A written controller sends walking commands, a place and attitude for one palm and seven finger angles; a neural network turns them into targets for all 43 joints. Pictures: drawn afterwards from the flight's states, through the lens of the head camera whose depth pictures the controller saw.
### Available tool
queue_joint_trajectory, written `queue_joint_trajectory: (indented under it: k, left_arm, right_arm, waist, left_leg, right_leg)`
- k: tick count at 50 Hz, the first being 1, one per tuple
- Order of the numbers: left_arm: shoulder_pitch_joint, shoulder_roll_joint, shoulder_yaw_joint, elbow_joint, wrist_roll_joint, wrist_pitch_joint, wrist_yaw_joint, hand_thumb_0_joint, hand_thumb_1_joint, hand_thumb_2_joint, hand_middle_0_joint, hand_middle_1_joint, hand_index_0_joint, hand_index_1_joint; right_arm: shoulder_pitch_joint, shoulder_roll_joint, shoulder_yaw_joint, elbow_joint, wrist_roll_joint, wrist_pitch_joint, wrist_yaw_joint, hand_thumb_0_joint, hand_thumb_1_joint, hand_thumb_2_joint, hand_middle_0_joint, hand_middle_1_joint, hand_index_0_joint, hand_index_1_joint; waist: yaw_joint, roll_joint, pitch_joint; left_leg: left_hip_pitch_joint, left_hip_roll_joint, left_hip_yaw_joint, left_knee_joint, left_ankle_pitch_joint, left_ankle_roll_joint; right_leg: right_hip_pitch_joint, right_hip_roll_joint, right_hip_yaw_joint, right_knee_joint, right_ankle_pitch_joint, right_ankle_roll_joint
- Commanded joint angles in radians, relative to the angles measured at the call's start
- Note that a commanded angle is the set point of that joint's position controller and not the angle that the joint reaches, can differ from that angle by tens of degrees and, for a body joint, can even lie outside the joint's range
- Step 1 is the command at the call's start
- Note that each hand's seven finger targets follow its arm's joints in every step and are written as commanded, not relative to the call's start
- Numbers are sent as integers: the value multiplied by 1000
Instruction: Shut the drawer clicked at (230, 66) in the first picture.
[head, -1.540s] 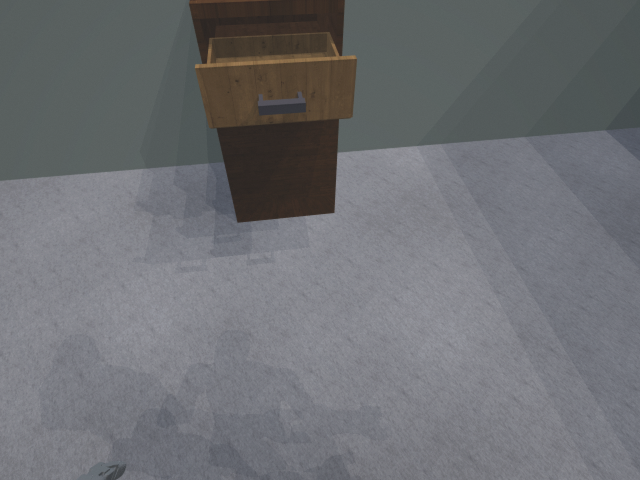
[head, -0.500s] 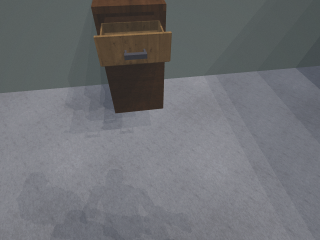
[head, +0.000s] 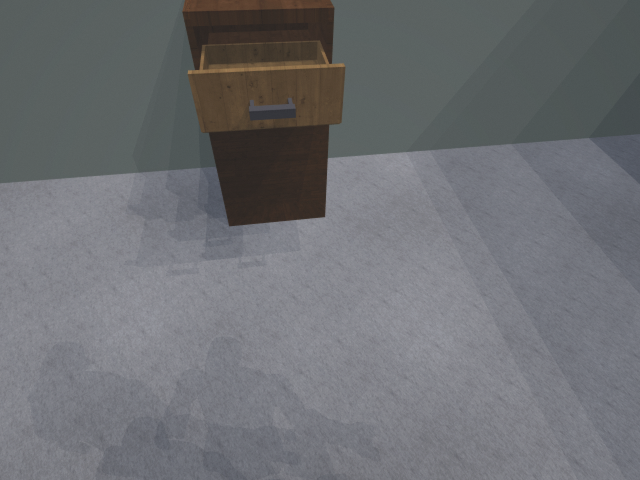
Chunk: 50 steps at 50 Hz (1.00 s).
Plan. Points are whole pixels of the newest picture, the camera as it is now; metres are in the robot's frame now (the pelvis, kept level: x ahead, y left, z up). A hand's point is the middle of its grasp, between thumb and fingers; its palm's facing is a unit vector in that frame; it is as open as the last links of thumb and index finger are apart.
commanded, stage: walk to a spot facing it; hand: left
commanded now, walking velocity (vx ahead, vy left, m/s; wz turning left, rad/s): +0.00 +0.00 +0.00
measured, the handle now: (271, 107) +0.96 +0.18 -0.03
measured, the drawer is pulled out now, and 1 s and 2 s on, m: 0.30 0.30 0.30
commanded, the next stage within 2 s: turn to face it in 1.36 s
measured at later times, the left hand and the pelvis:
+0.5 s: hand out of the picture +0.09 +0.17 -0.19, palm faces -0.11 -0.97 -0.21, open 7.4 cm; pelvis +0.06 -0.03 -0.03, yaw -9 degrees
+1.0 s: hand (225, 411) +0.27 +0.18 -0.21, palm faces -0.22 -0.96 -0.16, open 7.4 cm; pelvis +0.27 -0.01 -0.03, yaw -21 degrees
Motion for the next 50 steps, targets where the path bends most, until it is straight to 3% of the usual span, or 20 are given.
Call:
queue_joint_trajectory:
  k: [1, 6, 12, 15, 17, 20, 22, 23, 24, 25, 28, 30, 37, 41, 44, 45, 46, 47, 48, 50]
  left_arm:
    - [-35, 196, 44, -61, 3, -21, 9, 0, 900, 900, -200, -300, -200, -300]
    - [0, 124, 30, -43, 0, -13, 11, 0, 900, 900, -200, -300, -200, -300]
    - [91, 83, 52, -77, 13, 21, -15, 0, 900, 900, -200, -300, -200, -300]
    - [92, 24, 61, -126, 12, 7, -27, 0, 900, 900, -200, -300, -200, -300]
    - [22, -4, 70, -169, 14, -2, -34, 0, 900, 900, -200, -300, -200, -300]
    - [70, -50, 75, -160, 13, -15, -44, 0, 900, 900, -200, -300, -200, -300]
    - [286, -48, 87, -81, 18, -24, -42, 0, 900, 900, -200, -300, -200, -300]
    - [422, 59, 111, -43, 23, -39, -25, 0, 900, 900, -200, -300, -200, -300]
    - [514, 115, 118, -23, 6, -45, -8, 0, 900, 900, -200, -300, -200, -300]
    - [498, 92, 113, -22, 3, -47, 4, 0, 900, 900, -200, -300, -200, -300]
    - [330, 0, 90, -60, 13, -54, 13, 0, 900, 900, -200, -300, -200, -300]
    - [313, -26, 84, -56, 17, -65, 13, 0, 900, 900, -200, -300, -200, -300]
    - [370, -39, 85, -17, 15, -76, 17, 0, 900, 900, -200, -300, -200, -300]
    - [346, -26, 94, -21, 20, -67, 22, 0, 900, 900, -200, -300, -200, -300]
    - [299, -26, 105, -33, 13, -65, 19, 0, 900, 900, -200, -300, -200, -300]
    - [325, -76, 106, -51, 3, -61, 9, 0, 900, 900, -200, -300, -200, -300]
    - [341, -116, 99, -82, -1, -63, -2, 0, 900, 900, -200, -300, -200, -300]
    - [294, -91, 103, -97, 11, -61, -2, 0, 900, 900, -200, -300, -200, -300]
    - [252, -111, 95, -110, 12, -49, -3, 0, 900, 900, -200, -300, -200, -300]
    - [219, -112, 105, -101, 25, -27, -25, 0, 900, 900, -200, -300, -200, -300]
  right_arm:
    - [-41, -197, -37, -63, -1, -26, -10, 0, -900, -900, 200, 300, 200, 300]
    - [-13, -126, -22, -46, -4, -20, -8, 0, -900, -900, 200, 300, 200, 300]
    - [87, -99, -45, -68, -17, -1, -4, 0, -900, -900, 200, 300, 200, 300]
    - [173, -142, -75, -82, -14, -18, -11, 0, -900, -900, 200, 300, 200, 300]
    - [213, -135, -91, -87, -14, -38, -13, 0, -900, -900, 200, 300, 200, 300]
    - [180, -96, -86, -91, -20, -49, -15, 0, -900, -900, 200, 300, 200, 300]
    - [138, -70, -81, -92, -15, -47, -13, 0, -900, -900, 200, 300, 200, 300]
    - [122, -5, -68, -124, -1, -50, -1, 0, -900, -900, 200, 300, 200, 300]
    - [32, 24, -58, -183, -2, -59, 7, 0, -900, -900, 200, 300, 200, 300]
    - [-23, 8, -65, -184, -4, -60, 5, 0, -900, -900, 200, 300, 200, 300]
    - [34, 54, -74, -143, -16, -47, 12, 0, -900, -900, 200, 300, 200, 300]
    - [70, 77, -76, -132, -18, -34, 15, 0, -900, -900, 200, 300, 200, 300]
    - [-49, 113, -77, -197, -12, -38, 34, 0, -900, -900, 200, 300, 200, 300]
    - [-79, 116, -76, -224, -6, -51, 36, 0, -900, -900, 200, 300, 200, 300]
    - [208, 54, -94, -141, -15, -65, 7, 0, -900, -900, 200, 300, 200, 300]
    - [365, -57, -119, -108, -31, -71, -9, 0, -900, -900, 200, 300, 200, 300]
    - [438, -131, -128, -97, -29, -68, -12, 0, -900, -900, 200, 300, 200, 300]
    - [357, -99, -116, -117, -16, -59, -10, 0, -900, -900, 200, 300, 200, 300]
    - [260, -57, -105, -150, -15, -59, -14, 0, -900, -900, 200, 300, 200, 300]
    - [167, 63, -77, -161, -17, -70, -16, 0, -900, -900, 200, 300, 200, 300]
  waist:
    - [0, 13, -62]
    - [-1, 5, -76]
    - [-1, 11, 99]
    - [-33, 171, 100]
    - [-56, 194, 109]
    - [-10, 138, 76]
    - [90, 41, -5]
    - [142, -255, -38]
    - [163, -334, -25]
    - [156, -190, 16]
    - [47, -19, 70]
    - [15, -58, 67]
    - [44, -94, 75]
    - [41, -113, 92]
    - [-86, -41, -38]
    - [-136, 148, -159]
    - [-119, 345, -217]
    - [-94, 204, -153]
    - [-63, 212, -67]
    - [-4, 138, 76]
  left_leg:
    - [11, 111, -95, -58, 136, 35]
    - [26, 111, -74, -49, 99, 24]
    - [-86, 117, -61, -10, -397, 47]
    - [29, 272, -236, -119, -463, 138]
    - [94, 376, -264, -166, -281, 210]
    - [30, 342, -80, -66, -3, 165]
    - [-139, 230, 77, 228, -2, 87]
    - [-387, 121, 188, 541, -144, 25]
    - [-571, 47, 153, 757, -385, 8]
    - [-612, 85, 48, 843, -323, 15]
    - [-556, 142, 18, 828, -146, -6]
    - [-519, 136, 39, 769, -88, -24]
    - [-538, 104, 83, 513, 19, -29]
    - [-366, 78, 94, 347, -6, 1]
    - [66, 38, 97, 182, 24, 34]
    - [291, 248, -155, 113, -46, 89]
    - [357, 486, -505, -71, -87, 174]
    - [200, 511, -506, -130, -295, 212]
    - [73, 501, -476, -170, -425, 206]
    - [-144, 399, -257, -206, -353, 139]
  right_leg:
    - [2, -118, 97, -65, 132, -25]
    - [1, -116, 96, -68, 92, -15]
    - [-204, -51, 161, -8, -366, -56]
    - [-370, 42, 29, 281, -262, -40]
    - [-475, -28, -21, 459, -294, -17]
    - [-309, -64, -70, 341, -260, -15]
    - [50, -5, -122, 133, -69, -29]
    - [237, -200, 196, -22, -193, -107]
    - [266, -387, 552, -167, -128, -212]
    - [213, -388, 571, -174, -96, -255]
    - [39, -316, 370, -178, -85, -228]
    - [-2, -271, 270, -190, 19, -204]
    - [90, -207, 170, -176, 190, -178]
    - [46, -214, 159, -132, 261, -157]
    - [-70, -130, 102, 206, 390, -116]
    - [-228, -32, 34, 494, 129, -76]
    - [-418, 72, -31, 830, -353, -44]
    - [-455, 10, 17, 949, -351, -67]
    - [-515, -29, 23, 1023, -273, -60]
    - [-482, -95, 17, 981, -113, -47]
